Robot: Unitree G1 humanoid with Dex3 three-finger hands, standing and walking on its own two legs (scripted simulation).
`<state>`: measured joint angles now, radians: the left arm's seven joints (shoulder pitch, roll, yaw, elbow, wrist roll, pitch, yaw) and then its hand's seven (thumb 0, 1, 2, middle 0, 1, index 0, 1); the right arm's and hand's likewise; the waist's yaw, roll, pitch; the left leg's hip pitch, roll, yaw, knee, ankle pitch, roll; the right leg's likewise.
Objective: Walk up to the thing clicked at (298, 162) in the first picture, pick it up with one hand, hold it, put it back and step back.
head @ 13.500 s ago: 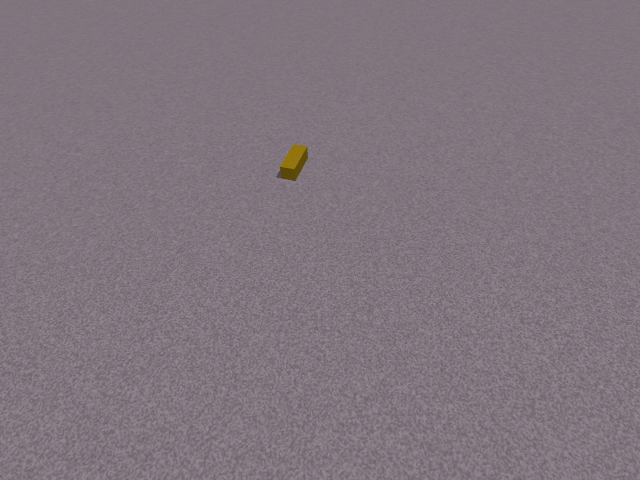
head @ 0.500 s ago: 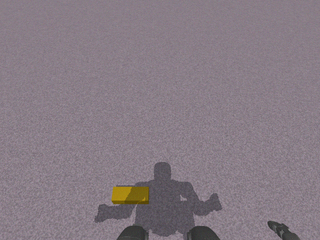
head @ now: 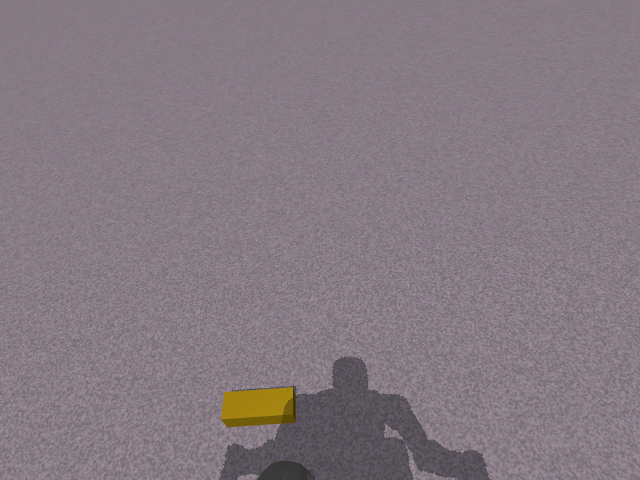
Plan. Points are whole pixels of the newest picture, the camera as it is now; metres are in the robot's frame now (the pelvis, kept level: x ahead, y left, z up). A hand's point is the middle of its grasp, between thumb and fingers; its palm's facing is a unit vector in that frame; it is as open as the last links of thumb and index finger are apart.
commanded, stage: walk up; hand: left
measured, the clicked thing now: (260, 407) +0.45 +0.27 -0.71
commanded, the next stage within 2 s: none
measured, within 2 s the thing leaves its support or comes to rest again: neither
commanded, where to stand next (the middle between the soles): +0.07 +0.02 m, yaw +2 degrees
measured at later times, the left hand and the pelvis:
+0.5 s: hand out of the picture +0.10 +0.32 -0.16, palm faces -0.04 -0.93 -0.36, open 7.4 cm; pelvis +0.00 +0.05 +0.00, yaw -1 degrees
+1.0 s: hand out of the picture +0.00 +0.33 -0.13, palm faces +0.00 -0.90 -0.44, open 7.4 cm; pelvis -0.05 +0.03 +0.00, yaw +0 degrees
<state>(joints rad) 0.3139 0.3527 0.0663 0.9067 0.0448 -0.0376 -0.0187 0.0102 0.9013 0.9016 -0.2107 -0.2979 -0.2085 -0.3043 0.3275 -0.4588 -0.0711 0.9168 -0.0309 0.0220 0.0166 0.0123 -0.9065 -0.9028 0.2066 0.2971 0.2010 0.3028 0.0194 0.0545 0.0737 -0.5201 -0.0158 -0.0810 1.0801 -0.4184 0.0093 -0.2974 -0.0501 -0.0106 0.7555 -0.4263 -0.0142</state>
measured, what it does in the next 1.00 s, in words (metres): steps on the spot: left foot, then right foot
